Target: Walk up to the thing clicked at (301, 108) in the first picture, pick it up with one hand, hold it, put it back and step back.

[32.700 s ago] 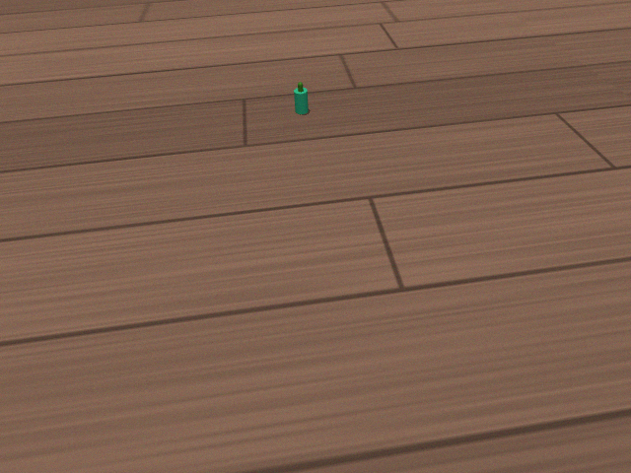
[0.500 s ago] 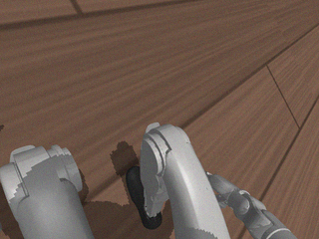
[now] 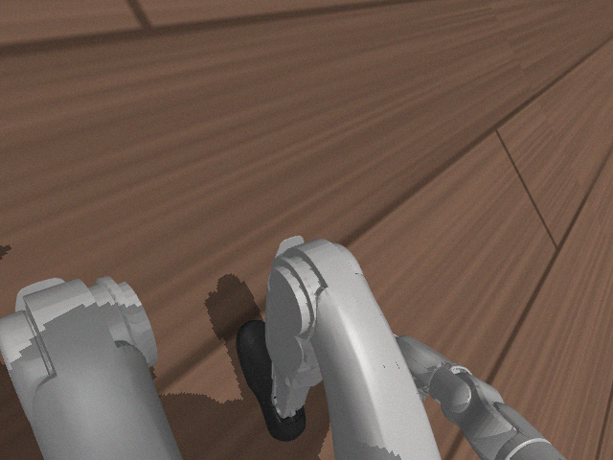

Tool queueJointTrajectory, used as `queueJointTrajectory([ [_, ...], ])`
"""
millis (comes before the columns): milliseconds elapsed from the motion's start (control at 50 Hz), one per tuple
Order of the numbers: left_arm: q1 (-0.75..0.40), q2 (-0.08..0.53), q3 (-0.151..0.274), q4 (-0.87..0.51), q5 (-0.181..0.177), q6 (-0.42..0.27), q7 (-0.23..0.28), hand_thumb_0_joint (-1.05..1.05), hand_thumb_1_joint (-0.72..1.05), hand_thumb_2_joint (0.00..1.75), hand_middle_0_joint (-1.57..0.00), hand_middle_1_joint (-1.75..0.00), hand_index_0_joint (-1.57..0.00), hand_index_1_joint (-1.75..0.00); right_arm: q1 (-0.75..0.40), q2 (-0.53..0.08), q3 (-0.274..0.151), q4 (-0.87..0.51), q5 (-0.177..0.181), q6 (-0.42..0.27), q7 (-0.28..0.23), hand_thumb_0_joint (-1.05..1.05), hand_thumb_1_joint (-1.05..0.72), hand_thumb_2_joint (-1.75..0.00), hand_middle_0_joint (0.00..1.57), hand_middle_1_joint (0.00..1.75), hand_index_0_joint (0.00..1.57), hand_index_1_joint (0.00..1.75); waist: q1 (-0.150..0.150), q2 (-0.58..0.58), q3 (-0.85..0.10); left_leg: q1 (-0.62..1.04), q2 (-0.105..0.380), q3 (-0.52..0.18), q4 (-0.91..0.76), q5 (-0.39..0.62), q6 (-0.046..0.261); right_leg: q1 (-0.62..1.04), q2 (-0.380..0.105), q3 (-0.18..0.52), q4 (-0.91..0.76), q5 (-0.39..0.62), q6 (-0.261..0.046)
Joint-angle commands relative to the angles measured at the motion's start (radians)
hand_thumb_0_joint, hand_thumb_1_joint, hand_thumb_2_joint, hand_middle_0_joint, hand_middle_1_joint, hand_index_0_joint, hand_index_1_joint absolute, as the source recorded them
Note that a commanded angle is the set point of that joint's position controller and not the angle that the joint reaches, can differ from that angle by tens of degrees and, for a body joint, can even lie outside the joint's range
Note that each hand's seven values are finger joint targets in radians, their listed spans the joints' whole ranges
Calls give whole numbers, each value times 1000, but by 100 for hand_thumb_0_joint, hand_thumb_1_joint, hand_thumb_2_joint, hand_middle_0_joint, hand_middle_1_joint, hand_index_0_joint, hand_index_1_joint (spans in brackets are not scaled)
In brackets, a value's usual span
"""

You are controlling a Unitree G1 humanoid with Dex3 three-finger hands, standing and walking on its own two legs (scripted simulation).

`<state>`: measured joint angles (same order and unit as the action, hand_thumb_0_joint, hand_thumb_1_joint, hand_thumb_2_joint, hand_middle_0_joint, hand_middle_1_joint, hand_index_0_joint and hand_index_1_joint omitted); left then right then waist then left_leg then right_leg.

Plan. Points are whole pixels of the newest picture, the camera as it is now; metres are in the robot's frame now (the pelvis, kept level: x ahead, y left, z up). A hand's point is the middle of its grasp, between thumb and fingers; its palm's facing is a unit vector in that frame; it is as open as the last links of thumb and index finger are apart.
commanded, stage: open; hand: left
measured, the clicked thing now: out of the picture +0.42 +0.32 -0.18
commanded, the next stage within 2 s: withdraw in 0.24 s
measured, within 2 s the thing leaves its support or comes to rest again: rests again in 0.64 s
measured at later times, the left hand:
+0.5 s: hand out of the picture +0.42 +0.33 -0.16, palm faces +0.50 -0.87 +0.00, open 16.5 cm
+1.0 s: hand out of the picture +0.36 +0.41 -0.05, palm faces +0.47 -0.86 -0.21, open 17.4 cm
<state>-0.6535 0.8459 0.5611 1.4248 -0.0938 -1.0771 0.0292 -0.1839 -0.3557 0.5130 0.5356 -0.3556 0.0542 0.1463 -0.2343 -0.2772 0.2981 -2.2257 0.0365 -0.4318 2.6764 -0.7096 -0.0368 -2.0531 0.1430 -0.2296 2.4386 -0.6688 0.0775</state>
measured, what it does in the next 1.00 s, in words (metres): stands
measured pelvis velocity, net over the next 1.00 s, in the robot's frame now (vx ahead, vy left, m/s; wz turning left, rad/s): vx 0.00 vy -0.01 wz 0.08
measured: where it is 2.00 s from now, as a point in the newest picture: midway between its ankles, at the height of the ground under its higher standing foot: (202, 442)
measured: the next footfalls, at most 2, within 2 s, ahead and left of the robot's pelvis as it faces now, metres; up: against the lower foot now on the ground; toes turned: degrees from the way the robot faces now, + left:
none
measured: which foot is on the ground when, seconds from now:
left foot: down 0.00-1.00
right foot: down 0.00-1.00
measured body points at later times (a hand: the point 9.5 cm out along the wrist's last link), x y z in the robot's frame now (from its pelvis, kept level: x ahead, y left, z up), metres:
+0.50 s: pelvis +0.00 +0.00 +0.00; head +0.22 +0.20 +0.33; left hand +0.39 +0.37 -0.16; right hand +0.18 -0.23 -0.04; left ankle +0.08 +0.13 -0.25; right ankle +0.13 -0.13 -0.24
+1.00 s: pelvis +0.00 -0.01 +0.04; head +0.18 +0.14 +0.42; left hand +0.33 +0.45 -0.04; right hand +0.22 -0.24 -0.03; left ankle +0.08 +0.13 -0.25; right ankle +0.13 -0.13 -0.25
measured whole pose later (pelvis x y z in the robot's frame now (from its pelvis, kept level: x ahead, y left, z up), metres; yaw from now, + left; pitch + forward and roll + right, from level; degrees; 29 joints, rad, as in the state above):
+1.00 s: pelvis +0.00 -0.01 +0.04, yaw +5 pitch +23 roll -13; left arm -0.55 0.77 0.55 1.05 -0.01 -0.55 -0.12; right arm -0.03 -0.30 0.22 0.57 -0.12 0.12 0.09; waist -0.13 -0.11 0.04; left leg -2.24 0.05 -0.28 2.48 -0.67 -0.02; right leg -2.09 0.08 -0.15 2.34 -0.68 0.05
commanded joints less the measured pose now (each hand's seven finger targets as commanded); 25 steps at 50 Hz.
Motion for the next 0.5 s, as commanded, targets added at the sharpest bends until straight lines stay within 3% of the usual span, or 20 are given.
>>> queueJointTrajectory([
  [0, -169, 173, 16, -146, 2, -66, 13, 0, -54, 31, -62, -49, -62, -50, 18, -354, -127, -22, -7, 4, -20, 0, -92, -90, 20, 30, 20, 30, -82, 551, -559, 400, 66, 130, -329, 131, 4, 236, 16, -146, -173, 198, -83],
  [20, -153, 135, -10, -110, 6, -62, 10, 0, -54, 31, -60, -48, -60, -49, 30, -347, -126, -1, -8, 9, -19, 0, -92, -90, 20, 30, 20, 30, -90, 555, -541, 398, 65, 128, -334, 120, 2, 229, 14, -149, -174, 189, -81],
  [80, -177, 173, 8, -169, 11, -70, 20, 0, -55, 27, -53, -42, -53, -42, 31, -351, -128, -1, -9, 10, -20, 0, -92, -90, 20, 30, 20, 30, -83, 579, -556, 423, 70, 125, -343, 131, -2, 230, 12, -147, -171, 191, -84],
  [200, -213, 193, 17, -207, 18, -84, 39, 0, -54, 18, -37, -26, -36, -27, 31, -349, -124, 6, -15, 14, -18, 0, -92, -90, 20, 30, 20, 30, -97, 600, -580, 436, 71, 122, -330, 150, -2, 243, 12, -140, -167, 215, -83],
  [220, -212, 157, -13, -178, 20, -81, 36, 0, -54, 16, -34, -23, -33, -24, 33, -346, -122, 14, -14, 15, -17, 0, -92, -90, 20, 30, 20, 30, -112, 588, -545, 413, 70, 121, -333, 127, 1, 228, 9, -142, -171, 200, -81],
  [320, -157, 136, -24, -119, 23, -69, 31, 0, -59, 9, -27, -15, -25, -16, 30, -350, -124, 13, -14, 19, -18, 0, -92, -90, 20, 30, 20, 30, -100, 558, -533, 410, 71, 118, -341, 124, 0, 229, 8, -146, -181, 195, -79],
  [340, -183, 136, -35, -133, 24, -72, 29, 0, -58, 14, -20, -17, -20, -17, 27, -350, -123, 9, -14, 19, -18, 0, -91, -90, 20, 30, 20, 30, -111, 549, -526, 404, 70, 113, -340, 119, 2, 215, 9, -149, -178, 188, -80],
  [360, -196, 155, -19, -166, 17, -78, 27, 0, -57, 14, -19, -16, -19, -16, 29, -349, -123, 14, -13, 17, -18, 0, -91, -90, 20, 30, 20, 30, -99, 555, -538, 408, 68, 117, -335, 125, 2, 225, 10, -146, -178, 197, -80],
  [380, -170, 134, -36, -129, 13, -77, 20, 0, -58, 13, -17, -15, -18, -15, 26, -349, -121, 9, -10, 17, -17, 0, -91, -90, 20, 30, 20, 30, -105, 543, -539, 405, 66, 117, -335, 126, 4, 230, 8, -147, -179, 195, -78],
  [420, -188, 206, 16, -212, 4, -85, 14, 0, -54, 14, -14, -13, -14, -14, 33, -352, -126, 19, -8, 15, -19, 0, -91, -90, 20, 30, 20, 30, -76, 573, -575, 422, 68, 123, -334, 149, 3, 251, 9, -137, -177, 210, -79],
  [480, -133, 227, 54, -240, -2, -61, 0, 0, -53, 14, -12, -11, -12, -12, 46, -351, -137, 9, 0, 23, -22, 0, -91, -90, 20, 30, 20, 30, -55, 602, -620, 445, 72, 135, -348, 165, 2, 270, 5, -127, -179, 218, -81],
])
